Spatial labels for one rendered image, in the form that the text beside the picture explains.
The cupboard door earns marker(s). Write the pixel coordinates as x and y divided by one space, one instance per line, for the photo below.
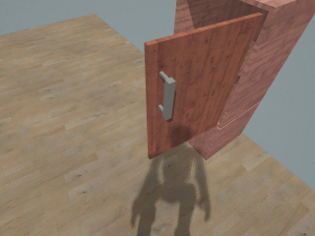
204 63

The handle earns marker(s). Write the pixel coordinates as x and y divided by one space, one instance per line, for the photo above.
168 96

